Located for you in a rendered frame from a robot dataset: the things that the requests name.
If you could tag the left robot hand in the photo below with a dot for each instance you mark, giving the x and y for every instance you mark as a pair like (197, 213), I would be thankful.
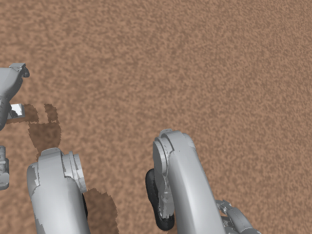
(11, 81)

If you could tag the right robot foot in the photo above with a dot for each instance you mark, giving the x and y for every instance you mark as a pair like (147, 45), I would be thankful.
(152, 191)

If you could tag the small box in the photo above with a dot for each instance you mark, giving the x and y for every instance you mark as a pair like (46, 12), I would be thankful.
(19, 108)

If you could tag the left robot arm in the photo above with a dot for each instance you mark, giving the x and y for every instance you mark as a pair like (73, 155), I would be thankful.
(4, 162)

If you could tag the right robot hand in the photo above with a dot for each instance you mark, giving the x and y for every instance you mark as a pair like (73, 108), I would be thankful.
(235, 222)

